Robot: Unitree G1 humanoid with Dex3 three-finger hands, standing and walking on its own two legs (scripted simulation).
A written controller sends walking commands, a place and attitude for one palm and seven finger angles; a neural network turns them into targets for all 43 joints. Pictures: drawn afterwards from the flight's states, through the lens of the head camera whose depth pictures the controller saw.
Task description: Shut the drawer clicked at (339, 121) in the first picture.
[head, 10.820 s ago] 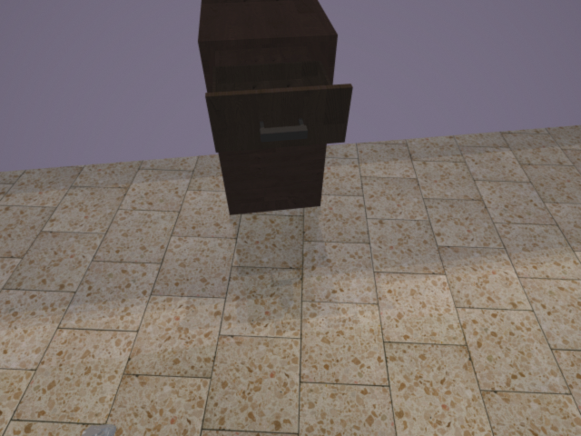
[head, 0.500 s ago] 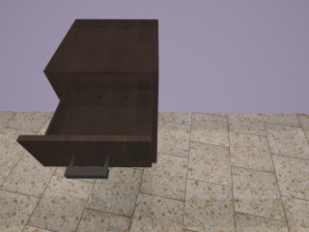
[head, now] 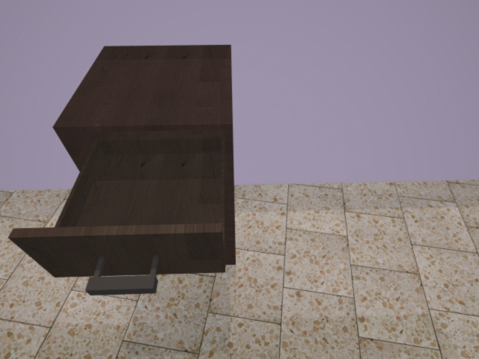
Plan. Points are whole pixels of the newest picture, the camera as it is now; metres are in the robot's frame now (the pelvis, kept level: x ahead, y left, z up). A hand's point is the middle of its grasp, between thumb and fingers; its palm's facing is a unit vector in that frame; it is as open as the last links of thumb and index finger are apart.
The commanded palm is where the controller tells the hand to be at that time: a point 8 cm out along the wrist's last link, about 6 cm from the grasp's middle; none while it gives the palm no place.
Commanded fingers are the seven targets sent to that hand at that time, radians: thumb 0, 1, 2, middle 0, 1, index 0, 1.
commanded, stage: come to a stop and stand still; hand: left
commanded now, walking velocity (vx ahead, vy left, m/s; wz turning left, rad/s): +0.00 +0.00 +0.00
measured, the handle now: (125, 273) +0.29 +0.24 -0.09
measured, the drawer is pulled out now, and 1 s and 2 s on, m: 0.30 0.30 0.28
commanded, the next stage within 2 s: look again from close up in 0.42 s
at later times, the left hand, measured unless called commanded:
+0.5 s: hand out of the picture -0.02 +0.15 -0.17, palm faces +0.04 -0.99 -0.15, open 7.4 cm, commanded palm none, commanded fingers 0.00 0.90 0.90 -0.20 -0.30 -0.20 -0.30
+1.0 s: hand out of the picture -0.01 +0.15 -0.17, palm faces +0.03 -0.98 -0.17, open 7.4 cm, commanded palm none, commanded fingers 0.00 0.90 0.90 -0.20 -0.30 -0.20 -0.30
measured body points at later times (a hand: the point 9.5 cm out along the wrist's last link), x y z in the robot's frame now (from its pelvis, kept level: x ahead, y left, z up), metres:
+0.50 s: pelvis +0.02 +0.00 +0.01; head +0.02 +0.00 +0.46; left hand -0.02 +0.20 -0.16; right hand +0.03 -0.23 -0.15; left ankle +0.02 +0.12 -0.74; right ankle -0.02 -0.09 -0.74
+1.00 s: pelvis +0.01 -0.01 +0.01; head +0.01 -0.01 +0.46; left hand -0.01 +0.21 -0.15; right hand -0.01 -0.21 -0.16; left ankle +0.02 +0.12 -0.74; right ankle -0.02 -0.09 -0.74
